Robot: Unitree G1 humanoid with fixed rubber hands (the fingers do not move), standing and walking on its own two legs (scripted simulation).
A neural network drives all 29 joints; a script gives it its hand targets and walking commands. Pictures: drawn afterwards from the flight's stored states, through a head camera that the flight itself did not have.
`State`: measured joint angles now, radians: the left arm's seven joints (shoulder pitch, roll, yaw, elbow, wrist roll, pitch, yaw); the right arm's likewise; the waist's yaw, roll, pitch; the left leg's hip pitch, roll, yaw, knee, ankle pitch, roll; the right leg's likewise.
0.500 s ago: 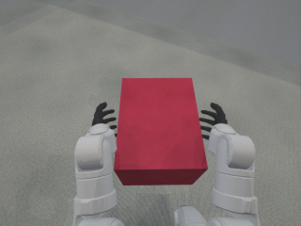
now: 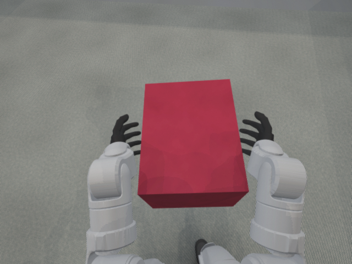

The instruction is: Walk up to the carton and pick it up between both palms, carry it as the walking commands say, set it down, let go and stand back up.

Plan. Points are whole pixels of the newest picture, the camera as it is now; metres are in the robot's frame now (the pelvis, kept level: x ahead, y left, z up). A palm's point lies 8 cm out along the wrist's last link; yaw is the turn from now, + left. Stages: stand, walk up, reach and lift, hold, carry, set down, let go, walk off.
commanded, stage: carry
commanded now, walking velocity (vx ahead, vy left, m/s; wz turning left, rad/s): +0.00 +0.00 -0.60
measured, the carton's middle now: (189, 146) +0.38 -0.02 -0.02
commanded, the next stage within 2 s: none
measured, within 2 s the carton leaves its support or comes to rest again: neither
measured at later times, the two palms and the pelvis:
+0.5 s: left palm (184, 154) +0.31 -0.01 +0.08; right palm (339, 184) +0.24 -0.28 +0.07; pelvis -0.02 -0.06 -0.03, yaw -14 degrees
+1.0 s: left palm (259, 153) +0.30 -0.15 +0.09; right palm out of the picture +0.16 -0.39 +0.09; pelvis -0.04 -0.12 -0.01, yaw -28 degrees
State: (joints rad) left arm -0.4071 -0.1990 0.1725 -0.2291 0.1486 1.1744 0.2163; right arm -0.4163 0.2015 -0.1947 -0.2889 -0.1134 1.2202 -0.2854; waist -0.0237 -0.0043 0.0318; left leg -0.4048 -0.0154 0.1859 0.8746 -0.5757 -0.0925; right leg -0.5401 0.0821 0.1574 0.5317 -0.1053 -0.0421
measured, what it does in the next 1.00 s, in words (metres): steps to the right, turning right: left foot, then right foot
